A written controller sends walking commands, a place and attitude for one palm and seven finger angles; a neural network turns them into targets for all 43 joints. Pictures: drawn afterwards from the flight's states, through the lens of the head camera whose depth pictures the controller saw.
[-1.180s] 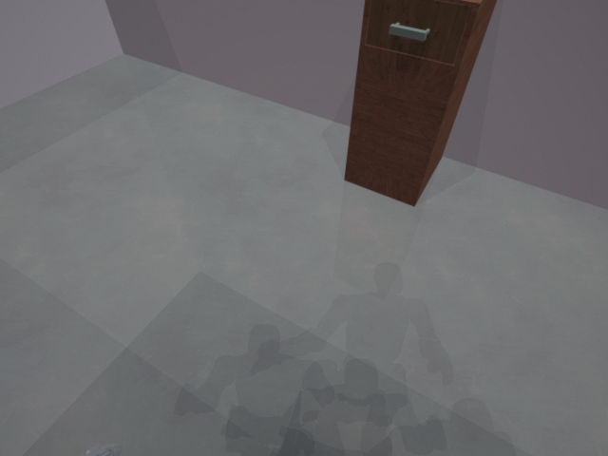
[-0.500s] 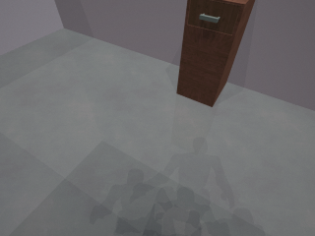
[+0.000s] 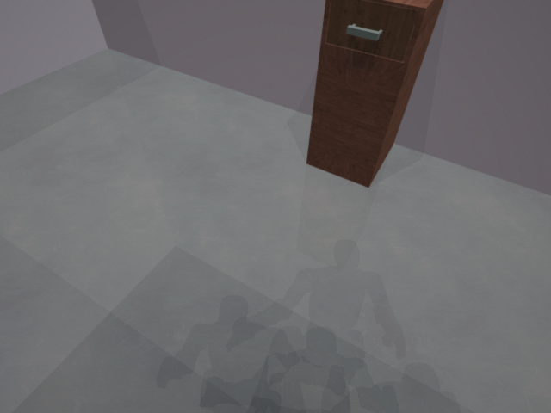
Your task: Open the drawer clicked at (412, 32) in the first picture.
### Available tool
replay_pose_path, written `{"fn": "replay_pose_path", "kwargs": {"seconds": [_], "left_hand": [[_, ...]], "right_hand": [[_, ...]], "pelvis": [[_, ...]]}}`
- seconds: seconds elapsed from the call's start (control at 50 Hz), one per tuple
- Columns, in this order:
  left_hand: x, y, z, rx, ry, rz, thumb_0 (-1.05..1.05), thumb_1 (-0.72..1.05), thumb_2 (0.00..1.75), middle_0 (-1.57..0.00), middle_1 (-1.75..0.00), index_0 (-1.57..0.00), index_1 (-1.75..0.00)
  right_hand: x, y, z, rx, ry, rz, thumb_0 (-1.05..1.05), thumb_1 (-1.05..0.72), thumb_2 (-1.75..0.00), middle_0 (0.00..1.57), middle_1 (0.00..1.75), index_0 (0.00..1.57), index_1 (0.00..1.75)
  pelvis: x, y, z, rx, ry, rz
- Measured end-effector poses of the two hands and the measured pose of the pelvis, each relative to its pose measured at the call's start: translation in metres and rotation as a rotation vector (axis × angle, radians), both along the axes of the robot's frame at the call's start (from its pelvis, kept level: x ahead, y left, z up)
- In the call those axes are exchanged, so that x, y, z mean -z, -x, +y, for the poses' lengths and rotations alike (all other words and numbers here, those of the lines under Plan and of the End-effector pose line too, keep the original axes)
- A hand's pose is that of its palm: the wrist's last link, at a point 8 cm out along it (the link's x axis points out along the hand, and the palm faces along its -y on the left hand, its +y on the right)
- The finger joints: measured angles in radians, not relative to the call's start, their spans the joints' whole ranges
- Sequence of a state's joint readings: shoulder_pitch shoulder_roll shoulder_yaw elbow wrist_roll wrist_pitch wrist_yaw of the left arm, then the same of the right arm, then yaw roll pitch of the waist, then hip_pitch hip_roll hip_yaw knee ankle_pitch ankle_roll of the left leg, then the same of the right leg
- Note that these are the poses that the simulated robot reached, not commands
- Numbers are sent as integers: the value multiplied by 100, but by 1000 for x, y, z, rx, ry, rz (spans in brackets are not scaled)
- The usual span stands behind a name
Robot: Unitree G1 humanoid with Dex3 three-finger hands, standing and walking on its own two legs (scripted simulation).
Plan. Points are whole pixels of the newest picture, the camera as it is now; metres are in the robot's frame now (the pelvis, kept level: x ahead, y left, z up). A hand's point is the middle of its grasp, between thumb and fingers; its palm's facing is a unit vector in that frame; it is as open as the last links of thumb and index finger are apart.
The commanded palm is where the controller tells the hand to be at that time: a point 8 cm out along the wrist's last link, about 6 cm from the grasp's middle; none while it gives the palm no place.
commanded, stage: look at it before walking up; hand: left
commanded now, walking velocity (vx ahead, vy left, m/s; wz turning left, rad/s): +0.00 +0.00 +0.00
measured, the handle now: (364, 30) +1.42 -0.27 +0.00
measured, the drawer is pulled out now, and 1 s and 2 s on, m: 0.00 0.00 0.00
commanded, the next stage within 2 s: walk to a spot facing it in 0.26 s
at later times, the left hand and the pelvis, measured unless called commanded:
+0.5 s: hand out of the picture +0.07 +0.24 -0.16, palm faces -0.03 -0.95 -0.31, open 7.4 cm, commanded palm none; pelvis +0.02 +0.00 +0.00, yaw -1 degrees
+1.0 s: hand (181, 365) +0.24 +0.19 -0.19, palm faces -0.12 -0.98 -0.16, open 7.3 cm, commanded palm none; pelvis +0.17 +0.02 -0.02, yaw -6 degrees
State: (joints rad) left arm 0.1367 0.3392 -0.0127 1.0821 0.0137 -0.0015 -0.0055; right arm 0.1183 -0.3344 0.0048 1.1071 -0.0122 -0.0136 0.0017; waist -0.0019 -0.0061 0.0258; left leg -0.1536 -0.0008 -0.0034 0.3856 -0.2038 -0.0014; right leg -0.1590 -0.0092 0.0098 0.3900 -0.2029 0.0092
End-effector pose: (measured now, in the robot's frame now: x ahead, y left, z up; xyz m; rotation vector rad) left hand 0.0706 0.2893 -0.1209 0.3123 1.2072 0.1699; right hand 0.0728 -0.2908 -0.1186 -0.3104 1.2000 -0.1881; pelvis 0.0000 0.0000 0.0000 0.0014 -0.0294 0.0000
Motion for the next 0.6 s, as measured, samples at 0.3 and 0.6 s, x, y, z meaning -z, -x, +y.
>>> {"fn": "replay_pose_path", "kwargs": {"seconds": [0.3,0.6], "left_hand": [[-1,-1,5,-6,-7,18,0,90,90,-20,-30,-20,-30],[26,21,-27,-43,87,121,0,91,90,-20,-30,-20,-30]], "right_hand": [[-2,-10,1,-4,5,-4,1,-90,-90,21,30,21,30],[24,8,33,44,-75,75,0,-91,-90,20,30,20,30]], "pelvis": [[-1,-6,2,1,-1,2],[10,-38,4,29,13,18]]}}
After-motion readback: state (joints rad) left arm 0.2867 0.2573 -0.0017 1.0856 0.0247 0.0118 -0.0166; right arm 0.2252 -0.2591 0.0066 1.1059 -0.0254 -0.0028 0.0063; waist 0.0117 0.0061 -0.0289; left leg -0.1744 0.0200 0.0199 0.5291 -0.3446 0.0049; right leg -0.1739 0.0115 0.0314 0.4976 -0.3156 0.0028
